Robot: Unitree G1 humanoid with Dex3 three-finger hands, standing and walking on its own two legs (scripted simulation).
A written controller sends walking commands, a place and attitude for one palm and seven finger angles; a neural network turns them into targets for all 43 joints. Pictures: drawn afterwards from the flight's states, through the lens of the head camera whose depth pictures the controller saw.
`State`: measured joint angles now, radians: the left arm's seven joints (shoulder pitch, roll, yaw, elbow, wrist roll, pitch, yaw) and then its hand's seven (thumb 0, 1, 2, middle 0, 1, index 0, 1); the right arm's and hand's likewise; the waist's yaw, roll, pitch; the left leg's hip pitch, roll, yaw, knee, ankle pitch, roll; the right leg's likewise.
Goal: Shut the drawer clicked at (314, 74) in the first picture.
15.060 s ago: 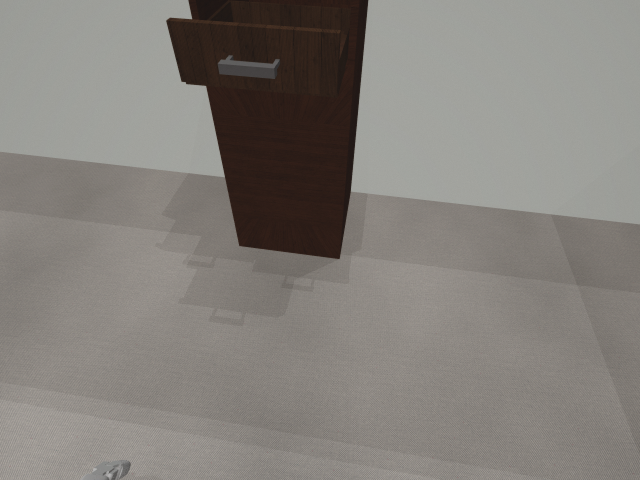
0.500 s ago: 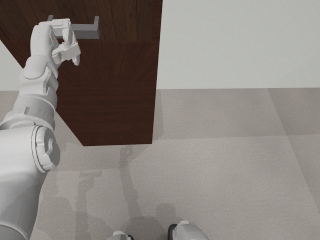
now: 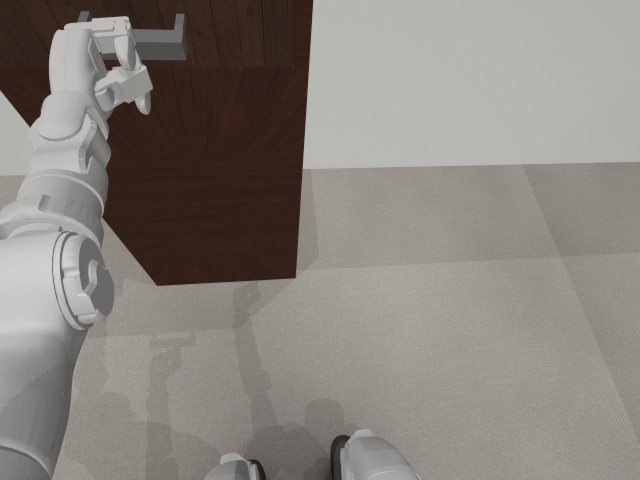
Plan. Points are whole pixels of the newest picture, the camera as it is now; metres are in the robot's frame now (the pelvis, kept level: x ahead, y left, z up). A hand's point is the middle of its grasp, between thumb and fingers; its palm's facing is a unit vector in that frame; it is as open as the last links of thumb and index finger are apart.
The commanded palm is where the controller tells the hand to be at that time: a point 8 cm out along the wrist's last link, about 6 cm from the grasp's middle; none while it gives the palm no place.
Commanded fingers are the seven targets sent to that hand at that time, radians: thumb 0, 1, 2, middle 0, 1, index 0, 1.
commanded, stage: pull the fist back off the drawer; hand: left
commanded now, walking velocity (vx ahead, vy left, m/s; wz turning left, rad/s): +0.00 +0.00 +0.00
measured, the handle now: (131, 32) +0.64 +0.15 +0.14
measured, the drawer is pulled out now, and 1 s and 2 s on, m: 0.00 0.00 0.00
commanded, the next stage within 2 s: draw the hand back to the body in 0.48 s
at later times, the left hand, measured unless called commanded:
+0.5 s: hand (150, 87) +0.54 +0.12 +0.14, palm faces -0.05 -1.00 +0.01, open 3.3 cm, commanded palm +0.51 +0.17 +0.14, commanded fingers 0.00 0.90 0.90 -1.40 -1.60 -1.40 -1.60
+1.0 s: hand (82, 166) +0.42 +0.17 +0.16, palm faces -0.02 -1.00 -0.02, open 3.3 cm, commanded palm +0.38 +0.21 +0.16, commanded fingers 0.00 0.90 0.90 -1.40 -1.60 -1.40 -1.60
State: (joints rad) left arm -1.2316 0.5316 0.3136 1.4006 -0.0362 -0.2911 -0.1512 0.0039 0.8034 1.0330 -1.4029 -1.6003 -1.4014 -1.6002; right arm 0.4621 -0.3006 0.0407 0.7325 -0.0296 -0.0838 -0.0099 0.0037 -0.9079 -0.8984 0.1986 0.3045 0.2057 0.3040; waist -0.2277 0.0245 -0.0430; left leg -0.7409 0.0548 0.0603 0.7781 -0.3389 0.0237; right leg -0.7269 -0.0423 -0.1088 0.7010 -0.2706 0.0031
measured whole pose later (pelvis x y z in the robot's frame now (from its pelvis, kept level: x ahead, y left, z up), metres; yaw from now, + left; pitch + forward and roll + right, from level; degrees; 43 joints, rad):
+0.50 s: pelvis +0.03 +0.00 +0.01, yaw -3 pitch +14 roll -1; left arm -0.94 0.41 0.37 1.15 -0.08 -0.29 -0.18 0.02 0.90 0.91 -1.40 -1.60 -1.40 -1.60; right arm 0.44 -0.28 0.02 0.66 0.00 -0.01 0.01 0.01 -0.91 -0.90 0.20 0.30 0.21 0.30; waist -0.16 0.04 -0.08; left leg -0.59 0.07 0.11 0.72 -0.38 0.01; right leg -0.61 -0.02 -0.06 0.67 -0.30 0.00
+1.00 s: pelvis +0.04 -0.01 +0.02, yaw -1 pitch +4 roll -1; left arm -0.40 0.29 0.24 0.49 -0.21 -0.11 -0.24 0.02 0.90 0.90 -1.40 -1.60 -1.40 -1.60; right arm 0.26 -0.27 0.02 0.59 0.06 -0.02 -0.04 0.01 -0.91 -0.90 0.20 0.30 0.20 0.30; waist -0.01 0.04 -0.06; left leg -0.30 0.05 0.08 0.58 -0.34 0.00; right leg -0.32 -0.03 -0.09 0.55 -0.30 0.00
